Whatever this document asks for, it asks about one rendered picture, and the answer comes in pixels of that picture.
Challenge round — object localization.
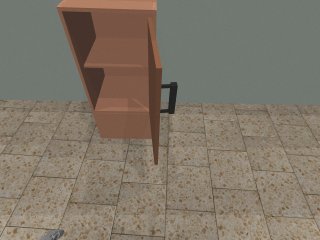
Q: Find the left robot hand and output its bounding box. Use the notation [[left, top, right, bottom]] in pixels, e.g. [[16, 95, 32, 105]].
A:
[[38, 229, 64, 240]]

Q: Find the cupboard door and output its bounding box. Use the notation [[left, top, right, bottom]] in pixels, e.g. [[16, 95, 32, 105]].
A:
[[147, 17, 162, 165]]

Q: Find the handle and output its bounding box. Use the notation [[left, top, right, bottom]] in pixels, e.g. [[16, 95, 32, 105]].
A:
[[160, 82, 178, 114]]

